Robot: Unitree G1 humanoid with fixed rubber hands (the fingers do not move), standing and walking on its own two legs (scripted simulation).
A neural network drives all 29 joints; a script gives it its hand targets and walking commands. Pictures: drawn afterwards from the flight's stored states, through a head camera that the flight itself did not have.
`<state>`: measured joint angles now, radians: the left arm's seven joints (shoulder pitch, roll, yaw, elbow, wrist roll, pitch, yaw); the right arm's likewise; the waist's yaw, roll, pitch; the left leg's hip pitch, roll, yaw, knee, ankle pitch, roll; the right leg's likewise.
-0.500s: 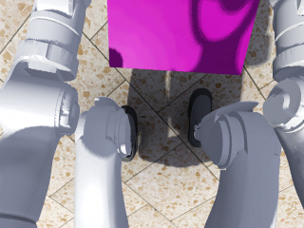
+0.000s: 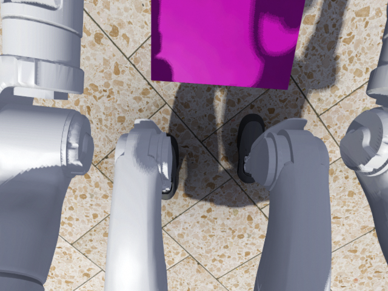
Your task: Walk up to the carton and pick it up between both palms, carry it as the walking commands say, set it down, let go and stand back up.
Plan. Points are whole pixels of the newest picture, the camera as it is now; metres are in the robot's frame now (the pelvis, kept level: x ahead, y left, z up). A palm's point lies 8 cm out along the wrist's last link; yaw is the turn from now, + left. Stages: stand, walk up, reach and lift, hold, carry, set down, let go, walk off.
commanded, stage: set down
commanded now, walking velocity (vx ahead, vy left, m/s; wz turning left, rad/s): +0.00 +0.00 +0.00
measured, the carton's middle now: (221, 10) +0.52 -0.03 -0.32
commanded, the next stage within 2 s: let go in 0.80 s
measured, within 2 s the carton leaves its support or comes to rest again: neither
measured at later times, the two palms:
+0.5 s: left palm out of the picture +0.59 +0.16 +0.04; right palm out of the picture +0.56 -0.23 +0.01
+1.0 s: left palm out of the picture +0.54 +0.18 +0.09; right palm out of the picture +0.53 -0.23 +0.07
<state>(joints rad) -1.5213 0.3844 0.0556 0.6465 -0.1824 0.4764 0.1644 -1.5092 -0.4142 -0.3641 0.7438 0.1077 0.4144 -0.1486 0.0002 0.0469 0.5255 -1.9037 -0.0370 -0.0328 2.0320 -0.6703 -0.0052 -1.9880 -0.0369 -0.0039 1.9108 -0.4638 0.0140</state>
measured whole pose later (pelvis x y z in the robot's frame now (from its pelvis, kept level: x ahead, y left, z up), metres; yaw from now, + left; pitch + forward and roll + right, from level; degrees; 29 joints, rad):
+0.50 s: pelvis -0.01 +0.00 +0.13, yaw +1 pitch +30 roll -1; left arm -1.55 0.42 0.07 0.60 -0.18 0.57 0.13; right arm -1.49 -0.43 -0.36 0.65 0.11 0.53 -0.13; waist -0.01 0.05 0.53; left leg -1.58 -0.04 -0.03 1.54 -0.49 -0.01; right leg -1.63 -0.04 0.00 1.43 -0.32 0.01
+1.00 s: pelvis +0.01 +0.00 +0.21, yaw +1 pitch +26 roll +0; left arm -1.20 0.37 0.08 0.46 -0.17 0.52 0.16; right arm -1.23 -0.43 -0.27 0.60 0.10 0.47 0.01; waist -0.01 0.05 0.52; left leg -1.25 -0.04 -0.03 1.19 -0.39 -0.01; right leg -1.31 -0.04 0.00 1.10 -0.24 0.01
